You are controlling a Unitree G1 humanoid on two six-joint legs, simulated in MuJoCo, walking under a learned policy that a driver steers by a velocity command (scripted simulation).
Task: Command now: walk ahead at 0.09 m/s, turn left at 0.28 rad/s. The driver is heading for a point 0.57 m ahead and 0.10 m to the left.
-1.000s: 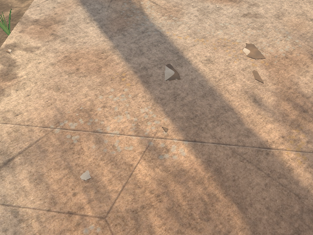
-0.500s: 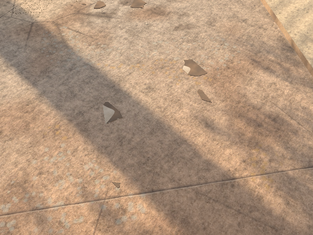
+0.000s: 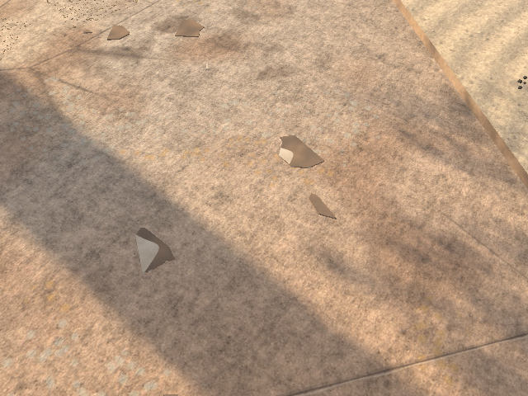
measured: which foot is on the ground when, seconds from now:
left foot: down 0.00-0.38, up 0.40-0.84, down 0.86-1.00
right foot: up 0.00-0.34, down 0.36-0.86, up 0.88-1.00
